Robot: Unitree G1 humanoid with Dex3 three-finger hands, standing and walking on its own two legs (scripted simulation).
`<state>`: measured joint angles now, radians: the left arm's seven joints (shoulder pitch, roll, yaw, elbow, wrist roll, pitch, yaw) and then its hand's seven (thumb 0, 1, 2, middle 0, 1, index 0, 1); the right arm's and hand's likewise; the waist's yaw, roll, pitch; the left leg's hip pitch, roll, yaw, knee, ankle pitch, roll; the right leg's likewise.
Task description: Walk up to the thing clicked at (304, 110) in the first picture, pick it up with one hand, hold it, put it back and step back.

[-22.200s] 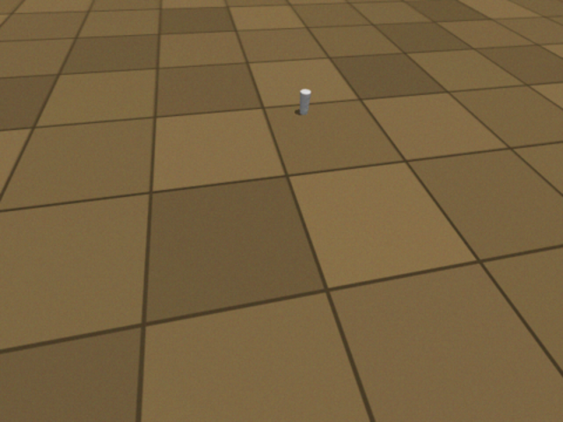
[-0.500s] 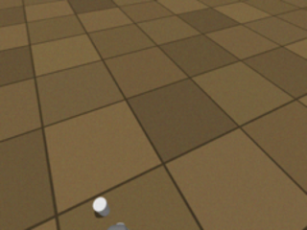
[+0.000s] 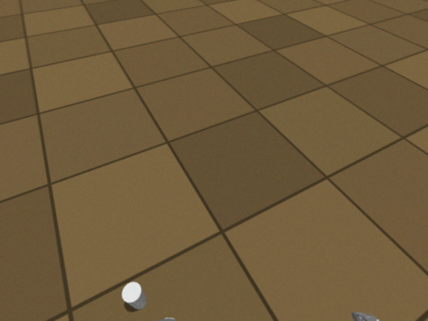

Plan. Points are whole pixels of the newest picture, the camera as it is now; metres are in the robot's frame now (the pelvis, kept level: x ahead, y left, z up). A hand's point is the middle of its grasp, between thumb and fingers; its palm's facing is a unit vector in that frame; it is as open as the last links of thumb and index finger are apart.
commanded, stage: walk up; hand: left
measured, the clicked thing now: (136, 297) +0.33 +0.32 -0.67
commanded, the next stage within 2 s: none
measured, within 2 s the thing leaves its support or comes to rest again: neither
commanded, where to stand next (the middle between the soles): +0.04 +0.01 m, yaw +5 degrees
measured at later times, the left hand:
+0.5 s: hand out of the picture +0.12 +0.26 -0.13, palm faces +0.02 -0.95 -0.32, open 7.4 cm
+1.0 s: hand out of the picture +0.05 +0.27 -0.14, palm faces +0.07 -0.94 -0.33, open 7.4 cm
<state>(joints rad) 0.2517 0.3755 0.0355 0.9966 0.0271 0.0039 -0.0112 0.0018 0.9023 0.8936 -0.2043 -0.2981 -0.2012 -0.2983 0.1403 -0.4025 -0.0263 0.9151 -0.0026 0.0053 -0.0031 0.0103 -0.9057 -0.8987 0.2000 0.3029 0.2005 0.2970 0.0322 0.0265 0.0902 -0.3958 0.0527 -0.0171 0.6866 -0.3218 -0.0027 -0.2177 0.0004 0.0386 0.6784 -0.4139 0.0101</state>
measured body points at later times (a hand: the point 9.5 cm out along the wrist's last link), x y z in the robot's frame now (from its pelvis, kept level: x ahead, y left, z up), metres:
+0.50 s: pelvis +0.01 +0.00 +0.02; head +0.02 +0.01 +0.47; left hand +0.12 +0.31 -0.11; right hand +0.09 -0.30 -0.10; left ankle +0.08 +0.15 -0.72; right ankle -0.03 -0.13 -0.72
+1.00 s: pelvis +0.02 +0.01 +0.02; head +0.03 +0.02 +0.47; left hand +0.05 +0.32 -0.11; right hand +0.15 -0.28 -0.10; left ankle +0.08 +0.15 -0.72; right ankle -0.03 -0.13 -0.72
